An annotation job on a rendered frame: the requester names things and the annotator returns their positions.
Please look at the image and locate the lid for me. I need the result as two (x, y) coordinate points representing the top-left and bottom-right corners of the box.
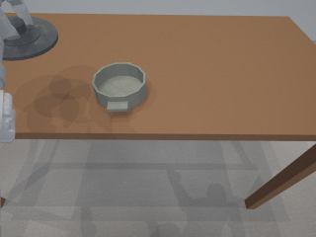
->
(2, 16), (58, 61)

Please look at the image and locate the robot left hand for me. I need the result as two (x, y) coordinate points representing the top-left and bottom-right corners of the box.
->
(0, 0), (33, 40)

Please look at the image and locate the pot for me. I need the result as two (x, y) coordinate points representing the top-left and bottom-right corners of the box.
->
(92, 62), (146, 113)

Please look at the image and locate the left robot upper arm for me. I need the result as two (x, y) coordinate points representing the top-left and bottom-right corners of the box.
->
(0, 90), (16, 237)

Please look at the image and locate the table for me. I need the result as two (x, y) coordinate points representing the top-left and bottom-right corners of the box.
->
(0, 13), (316, 209)

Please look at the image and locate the knob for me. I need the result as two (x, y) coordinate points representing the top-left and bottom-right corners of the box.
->
(8, 17), (27, 35)

